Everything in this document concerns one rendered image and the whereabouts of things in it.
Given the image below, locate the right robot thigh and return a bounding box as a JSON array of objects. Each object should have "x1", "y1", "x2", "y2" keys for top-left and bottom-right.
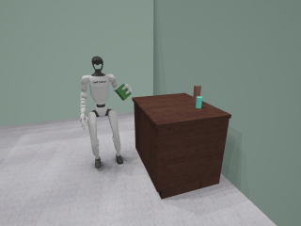
[{"x1": 87, "y1": 110, "x2": 100, "y2": 147}]

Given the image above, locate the robot left upper arm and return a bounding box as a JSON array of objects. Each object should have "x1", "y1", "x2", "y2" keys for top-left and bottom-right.
[{"x1": 107, "y1": 73, "x2": 118, "y2": 91}]

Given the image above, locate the right robot hand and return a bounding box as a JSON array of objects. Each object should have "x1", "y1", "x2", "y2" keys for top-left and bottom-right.
[{"x1": 80, "y1": 113, "x2": 88, "y2": 130}]

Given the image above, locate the table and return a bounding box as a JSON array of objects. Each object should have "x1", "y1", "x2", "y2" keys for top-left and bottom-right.
[{"x1": 132, "y1": 93, "x2": 231, "y2": 199}]

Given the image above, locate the robot right forearm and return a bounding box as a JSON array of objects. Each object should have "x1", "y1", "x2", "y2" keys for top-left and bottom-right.
[{"x1": 80, "y1": 92, "x2": 87, "y2": 115}]

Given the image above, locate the left robot hand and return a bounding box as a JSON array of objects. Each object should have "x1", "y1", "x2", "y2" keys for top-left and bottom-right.
[{"x1": 122, "y1": 84, "x2": 132, "y2": 94}]

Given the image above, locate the sponge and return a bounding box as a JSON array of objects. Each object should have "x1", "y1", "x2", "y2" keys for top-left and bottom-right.
[{"x1": 115, "y1": 84, "x2": 132, "y2": 101}]

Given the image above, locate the robot right upper arm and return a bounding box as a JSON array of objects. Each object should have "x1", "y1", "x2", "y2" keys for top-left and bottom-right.
[{"x1": 81, "y1": 75, "x2": 89, "y2": 99}]

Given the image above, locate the right robot shin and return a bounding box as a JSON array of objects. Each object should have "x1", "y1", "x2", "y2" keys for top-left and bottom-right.
[{"x1": 90, "y1": 142, "x2": 100, "y2": 159}]

